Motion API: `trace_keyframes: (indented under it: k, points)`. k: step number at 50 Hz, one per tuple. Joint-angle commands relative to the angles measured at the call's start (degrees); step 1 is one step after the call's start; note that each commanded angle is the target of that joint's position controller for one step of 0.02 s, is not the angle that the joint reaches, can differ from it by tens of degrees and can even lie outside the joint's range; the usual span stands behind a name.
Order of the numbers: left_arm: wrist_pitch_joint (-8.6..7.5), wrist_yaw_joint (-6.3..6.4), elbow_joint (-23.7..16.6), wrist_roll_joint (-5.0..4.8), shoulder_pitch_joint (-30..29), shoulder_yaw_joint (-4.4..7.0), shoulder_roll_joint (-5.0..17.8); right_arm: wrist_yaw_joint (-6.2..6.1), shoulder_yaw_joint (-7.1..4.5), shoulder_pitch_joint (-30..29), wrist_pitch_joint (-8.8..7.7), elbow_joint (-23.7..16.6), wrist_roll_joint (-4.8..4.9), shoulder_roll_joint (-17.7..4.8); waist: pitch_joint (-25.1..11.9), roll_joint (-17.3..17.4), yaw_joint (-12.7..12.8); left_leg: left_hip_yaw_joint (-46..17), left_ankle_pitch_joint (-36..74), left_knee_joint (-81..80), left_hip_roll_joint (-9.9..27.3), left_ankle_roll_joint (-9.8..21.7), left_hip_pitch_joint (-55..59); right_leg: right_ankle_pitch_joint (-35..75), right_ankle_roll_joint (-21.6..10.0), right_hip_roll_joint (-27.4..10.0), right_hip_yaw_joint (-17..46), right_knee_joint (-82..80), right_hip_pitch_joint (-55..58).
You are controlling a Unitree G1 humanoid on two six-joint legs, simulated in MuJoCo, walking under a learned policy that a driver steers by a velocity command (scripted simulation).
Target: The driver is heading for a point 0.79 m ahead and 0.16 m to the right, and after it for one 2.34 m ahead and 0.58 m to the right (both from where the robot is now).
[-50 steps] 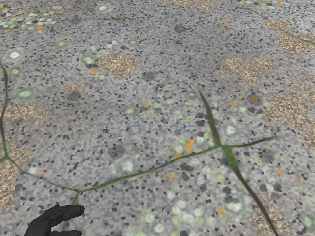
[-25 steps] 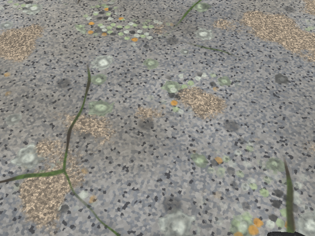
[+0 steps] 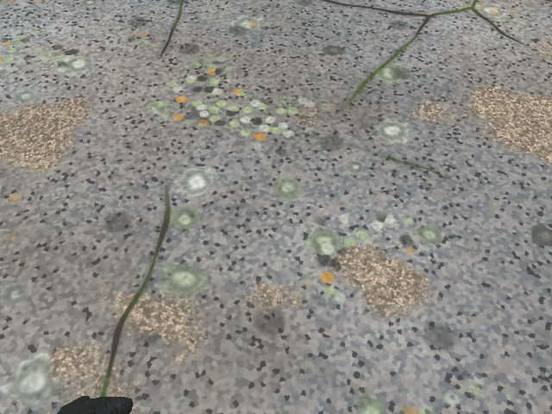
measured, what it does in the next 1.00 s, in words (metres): walks ahead, turning right: right foot, then left foot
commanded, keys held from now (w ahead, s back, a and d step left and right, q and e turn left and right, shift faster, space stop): w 0.36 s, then w+e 0.64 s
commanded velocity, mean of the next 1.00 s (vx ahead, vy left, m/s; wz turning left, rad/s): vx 0.50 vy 0.00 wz -0.22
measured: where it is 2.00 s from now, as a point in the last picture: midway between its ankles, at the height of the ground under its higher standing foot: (352, 206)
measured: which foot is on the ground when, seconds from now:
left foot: down 0.00-0.04, up 0.06-0.52, down 0.54-1.00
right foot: up 0.00-0.00, down 0.02-0.56, up 0.58-1.00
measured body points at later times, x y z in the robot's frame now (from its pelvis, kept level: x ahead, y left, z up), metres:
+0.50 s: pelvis +0.27 -0.01 +0.01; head +0.31 -0.01 +0.46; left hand +0.25 +0.27 -0.12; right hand +0.51 -0.23 -0.07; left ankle +0.44 +0.13 -0.71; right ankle +0.14 -0.11 -0.73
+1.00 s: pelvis +0.53 -0.03 +0.00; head +0.56 -0.05 +0.45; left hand +0.79 +0.15 -0.09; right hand +0.48 -0.32 -0.13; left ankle +0.44 +0.12 -0.73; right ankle +0.64 -0.19 -0.70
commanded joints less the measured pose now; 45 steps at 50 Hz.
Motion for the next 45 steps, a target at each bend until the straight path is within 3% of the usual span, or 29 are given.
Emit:
trace_keyframes:
  k: [1,2,3,4,5,6,8,10,12,16,20,23,25,26,27,28,29,30,31,32,33,35,38,42,45]
  points:
    - [-1.12,0.49,-0.03,0.62,14.4,4.16,11.92,-0.36,-0.94,-1.58,0.16,-3.64,-0.77,-6.45,-11.9,5.15,9.87,-3.11,40.5,21.23,10.11,4.37,-7.39,0.49,-6.01,-4.87,4.5,1.48,25.04]
    - [-0.64,0.66,1.33,1.18,21.45,5.56,16.69,-0.08,0.38,6.45,-0.69,-4.09,-0.21,-2.02,-20.55,-8.93,8.32,1.23,16.47,43.56,1.17,-0.57,-29.19,-8.53,-15.19,-17.92,28.36,-0.61,47.56]
    - [-0.33,0.09,2.53,-0.38,23.06,4.59,12.8,0.1,0.58,6.32,-1.52,-3.71,0.48,-3.23,-21.55,-13.83,9.24,-3.09,-9.37,51.69,-0.95,-0.95,-39.91,-21.08,-17.17,-21.18,44.04,-9.95,50.92]
    - [-0.12,0.25,1.86,-1.0,19.18,3.58,9.54,0.34,-0.51,0.69,-1.89,-4.64,1.61,-7.58,-12.02,-7.68,9.66,-3.81,-6.05,55.61,2.73,-0.43,-45.37,-27.67,-14.19,-19.84,37.76,-11.16,44.16]
    - [0.35,0.52,0.82,-0.51,14.96,3.02,8.09,0.34,-0.4,-3.93,-2.09,-5.91,1.32,-7.87,-6.65,-2.81,8.6,-1.08,-0.82,53.93,5.94,-0.07,-45.16,-25.33,-12.11,-17.71,30.27,-12.06,35.86]
    - [0.56,0.49,0.49,0.07,12.0,2.46,6.85,0.3,-0.49,-6.52,-2.13,-6.55,0.32,-7.34,-2.25,-0.54,7.1,0.32,2.91,49.93,8.03,-0.2,-43.7,-19.81,-11.55,-15.37,24.97,-13.9,28.0]
    - [0.26,0.45,0.4,0.84,9.97,1.85,5.47,0.27,-0.64,-4.69,-1.51,-6.07,-0.21,-5.86,-1.16,-2.66,4.27,0.62,7.02,44.98,10.64,-0.6,-38.01,-11.37,-10.87,-12.14,18.96,-16.52,20.98]
    - [-0.16,0.59,1.24,0.31,10.79,2.07,6.43,0.14,-0.24,-3.65,-0.95,-5.79,-0.27,-4.13,-1.25,-3.07,3.51,1.84,8.47,41.66,11.3,-1.59,-37.3,-4.71,-11.76,-11.33,14.65,-18.21,19.2]
    - [-0.19,1.03,2.1,0.07,12.0,2.5,8.06,-0.08,0.06,-6.86,-0.92,-7.07,-0.66,-3.6,-0.33,-1.82,3.98,2.54,12.73,36.28,11.89,-2.88,-39.92,1.37,-12.29,-11.27,11.61,-19.37,19.65]
    - [0.68,1.7,3.48,-0.58,14.91,2.58,8.94,0.43,0.79,-13.96,-1.57,-8.66,-0.51,-1.79,0.5,-1.24,6.44,4.47,25.08,21.4,10.71,-3.46,-38.71,5.71,-9.84,-8.55,5.44,-19.56,21.34]
    - [1.75,1.83,5.73,-1.19,20.23,2.51,9.37,1.56,1.1,-21.73,-2.27,-11.05,0.08,-1.3,2.61,-0.92,9.44,5.53,28.63,12.2,8.43,-3.26,-37.15,4.05,-9.43,-9.72,6.28,-17.82,24.9]
    - [2.97,2.32,6.48,-1.35,21.38,2.84,10.16,2.57,0.74,-23.83,-3.14,-12.42,0.24,-2.53,3.07,-1.75,8.58,4.47,24.17,7.77,7.12,-2.19,-36.49,5.61,-8.8,-12.15,9.56,-13.85,29.57]
    - [3.45,2.68,6.36,-1.34,20.12,3.32,11.32,2.63,-0.01,-20.18,-3.61,-11.61,0.11,-4.41,1.21,-3.03,5.7,4.88,20.57,5.76,5.8,-0.97,-29.65,10.75,-7.66,-12.6,10.92,-9.66,30.12]
    - [3.55,2.74,6.03,-1.32,18.78,3.24,11.24,2.3,-0.97,-14.18,-3.79,-9.95,-0.08,-6.15,-2.29,-2.72,2.1,6.1,21.1,3.6,4.71,0.43,-20.23,17.21,-6.4,-10.51,9.47,-3.46,28.44]
    - [3.32,2.64,5.17,-0.65,18.18,2.47,9.19,1.71,-2.24,-5.31,-3.84,-7.94,-0.81,-9.18,-9.52,-1.63,-1.94,3.63,23.32,6.34,8.23,2.88,-4.74,14.95,-4.55,-7.25,7.5,7.92,21.73]
    - [2.5,2.46,3.14,0.07,21.1,0.93,3.85,1.05,-3.53,2.97,-3.48,-7.2,-2.13,-14.29,-19.32,8.17,-3.18,-13.73,22.33,8.08,22.56,8.91,18.11,-3.87,-0.79,0.06,3.15,28.93,2.2]
    - [1.61,2.25,3.24,-1.04,24.91,0.25,2.48,1.16,-3.17,4.66,-2.78,-6.35,-1.5,-12.66,-26.27,19.57,-2.12,-32.48,13.6,1.13,30.09,13.86,24.63,-33.75,0.57,3.46,5.64,41.84,-9.54]
    - [1.45,2.22,3.11,-2.48,21.29,2.03,8.63,1.01,-1.89,2.19,-2.44,-6.62,-1.07,-8.26,-18.14,13.03,-2.86,-27.88,7.54,-1.24,27.79,11.58,18.26,-31.51,0.53,-0.02,8.16,46.85,-14.3]
    - [1.59,2.25,1.77,-2.72,16.87,2.35,9.11,0.78,-1.27,-1.17,-2.31,-6.75,-0.78,-6.47,-10.84,10.38,-1.98,-19.65,8.13,-2.81,25.76,9.73,10.28,-26.69,0.52,-2.42,6.24,46.83,-15.54]
    - [1.96,2.35,1.36,-2.05,14.96,2.42,8.26,0.97,-0.8,-4.66,-2.46,-6.38,-0.94,-5.12,-6.08,7.26,-0.17,-14.2,10.81,-5.48,23.37,8.92,2.17,-22.7,0.81,-4.31,5.51,44.34,-13.66]
    - [2.7,2.44,1.45,-1.54,15.05,2.85,7.63,1.11,-0.39,-7.41,-2.85,-6.25,-1.11,-3.54,-3.41,7.97,1.79,-9.57,13.22,-7.86,21.43,8.28,-3.37,-19.97,0.97,-5.89,5.79,41.77,-11.14]
    - [4.33,2.32,1.59,-1.76,16.94,2.66,4.94,1.28,-0.65,-10.29,-3.55,-5.52,-1.34,-3.37,-1.07,8.84,4.25,-3.45,16.89,-11.71,20.08,8.3,-10.18,-17.34,1.72,-6.96,5.33,40.25,-6.86]
    - [5.51,2.45,-0.32,-1.26,14.42,2.77,3.98,0.94,-1.42,-10.58,-4.17,-4.01,-1.6,-4.93,0.88,6.55,5.05,3.19,22.88,-13.87,20.31,8.96,-11.24,-11.83,2.81,-7.52,5.91,35.91,-9.58]
    - [4.91,1.04,-2.4,-1.03,8.54,2.31,2.81,0.08,-2.13,-9.3,-3.54,-2.41,-1.47,-7.0,1.93,5.25,3.35,11.39,25.62,-14.04,18.63,7.49,-8.75,-0.16,2.6,-6.94,3.65,22.34,-9.09]
    - [4.75,-0.05,-4.8,-0.91,2.47,1.91,2.41,-0.23,-2.75,-6.83,-2.76,-1.13,-0.75,-8.73,3.53,4.33,0.97,14.25,25.2,-13.64,19.8,6.79,-5.41,1.47,1.53,-6.13,0.71,14.93,-8.48]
